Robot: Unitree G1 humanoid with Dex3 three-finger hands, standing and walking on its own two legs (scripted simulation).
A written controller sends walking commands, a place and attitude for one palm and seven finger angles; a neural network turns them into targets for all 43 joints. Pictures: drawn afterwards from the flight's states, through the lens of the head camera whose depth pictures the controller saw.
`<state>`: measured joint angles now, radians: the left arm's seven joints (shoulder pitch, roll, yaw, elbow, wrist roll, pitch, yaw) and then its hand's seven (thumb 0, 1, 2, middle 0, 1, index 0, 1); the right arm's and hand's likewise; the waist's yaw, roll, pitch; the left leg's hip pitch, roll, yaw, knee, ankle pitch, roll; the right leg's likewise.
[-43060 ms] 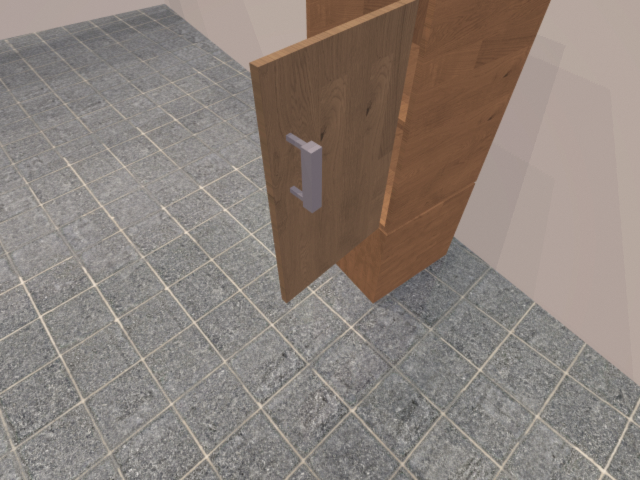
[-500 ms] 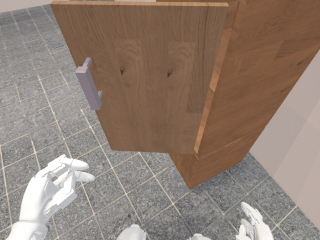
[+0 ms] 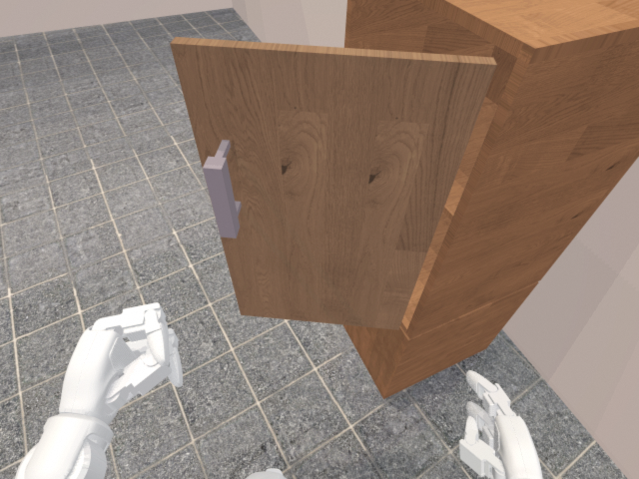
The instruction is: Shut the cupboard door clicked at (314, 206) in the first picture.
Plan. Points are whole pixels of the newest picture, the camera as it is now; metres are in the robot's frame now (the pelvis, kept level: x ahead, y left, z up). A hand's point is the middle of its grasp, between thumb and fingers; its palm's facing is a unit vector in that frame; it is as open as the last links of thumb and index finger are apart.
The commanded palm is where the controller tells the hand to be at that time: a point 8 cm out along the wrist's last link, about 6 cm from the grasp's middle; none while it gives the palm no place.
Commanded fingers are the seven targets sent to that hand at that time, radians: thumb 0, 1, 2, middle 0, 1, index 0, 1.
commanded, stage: raise the hand and make a fist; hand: left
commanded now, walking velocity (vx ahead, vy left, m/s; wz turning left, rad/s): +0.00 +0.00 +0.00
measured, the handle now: (227, 189) +0.46 +0.18 +0.11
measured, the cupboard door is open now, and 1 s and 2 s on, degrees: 60 60 60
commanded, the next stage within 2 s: bring the fist close to the handle in 0.60 s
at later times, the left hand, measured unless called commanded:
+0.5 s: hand (175, 339) +0.23 +0.18 +0.11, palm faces +0.02 -1.00 -0.04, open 3.1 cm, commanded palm +0.21 +0.23 +0.11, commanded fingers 0.00 0.90 0.90 -1.30 -1.50 -1.30 -1.50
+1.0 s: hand (207, 310) +0.27 +0.15 +0.11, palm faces +0.00 -1.00 -0.04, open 3.1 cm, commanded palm +0.25 +0.21 +0.11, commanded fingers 0.00 0.90 0.90 -1.30 -1.50 -1.30 -1.50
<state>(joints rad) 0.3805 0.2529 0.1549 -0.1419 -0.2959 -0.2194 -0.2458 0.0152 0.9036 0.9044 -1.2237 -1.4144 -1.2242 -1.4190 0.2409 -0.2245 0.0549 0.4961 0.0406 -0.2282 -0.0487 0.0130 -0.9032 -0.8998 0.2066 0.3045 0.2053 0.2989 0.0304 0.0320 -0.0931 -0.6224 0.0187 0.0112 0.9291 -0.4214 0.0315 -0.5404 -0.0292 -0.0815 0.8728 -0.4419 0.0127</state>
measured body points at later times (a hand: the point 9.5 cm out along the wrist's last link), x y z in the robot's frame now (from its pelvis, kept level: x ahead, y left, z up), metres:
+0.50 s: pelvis +0.01 -0.01 +0.01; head +0.02 -0.02 +0.46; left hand +0.23 +0.23 +0.11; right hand +0.18 -0.25 -0.05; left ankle +0.03 +0.09 -0.69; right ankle +0.00 -0.13 -0.69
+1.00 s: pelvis +0.00 -0.03 +0.02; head +0.02 -0.05 +0.47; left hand +0.26 +0.21 +0.12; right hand +0.17 -0.26 -0.06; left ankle +0.03 +0.09 -0.69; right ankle +0.00 -0.13 -0.69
